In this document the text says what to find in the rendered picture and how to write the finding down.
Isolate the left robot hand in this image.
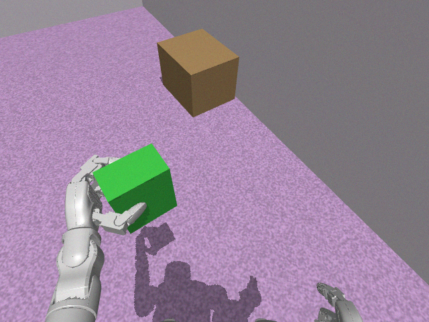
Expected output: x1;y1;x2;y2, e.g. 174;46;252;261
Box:
65;154;147;235

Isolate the left robot arm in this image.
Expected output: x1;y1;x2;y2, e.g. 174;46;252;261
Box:
45;227;105;322

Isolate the right robot hand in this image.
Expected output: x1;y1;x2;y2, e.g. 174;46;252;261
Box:
314;282;363;322

